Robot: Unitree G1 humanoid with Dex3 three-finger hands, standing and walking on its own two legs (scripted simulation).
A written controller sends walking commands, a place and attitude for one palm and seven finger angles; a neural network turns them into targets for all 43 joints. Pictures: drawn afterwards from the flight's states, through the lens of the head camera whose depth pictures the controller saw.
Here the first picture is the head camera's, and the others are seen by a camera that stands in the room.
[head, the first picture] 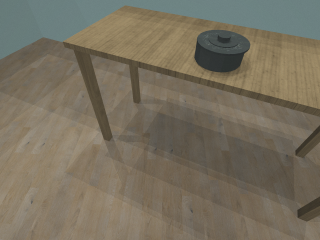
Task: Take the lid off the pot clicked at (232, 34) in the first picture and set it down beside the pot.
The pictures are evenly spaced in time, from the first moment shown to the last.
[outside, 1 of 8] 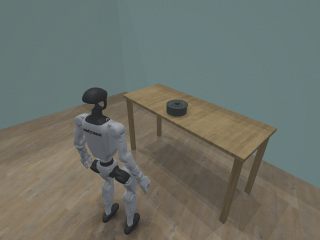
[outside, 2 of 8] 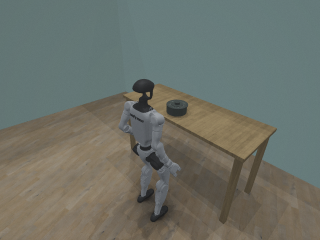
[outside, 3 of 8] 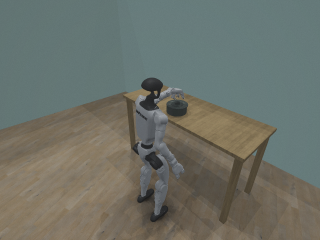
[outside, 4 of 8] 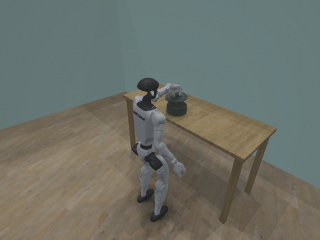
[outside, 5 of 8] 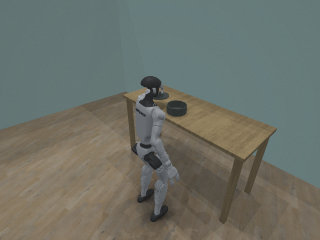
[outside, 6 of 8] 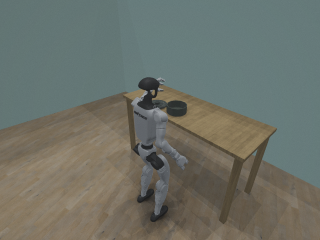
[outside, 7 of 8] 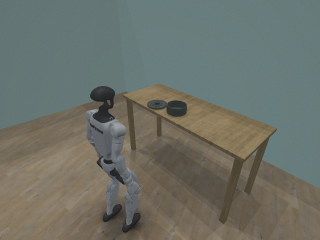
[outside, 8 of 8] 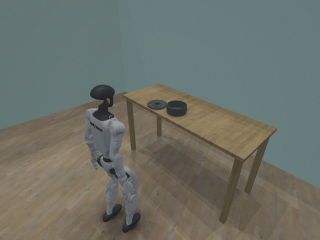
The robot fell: no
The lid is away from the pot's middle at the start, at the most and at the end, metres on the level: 0.01 0.24 0.24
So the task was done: yes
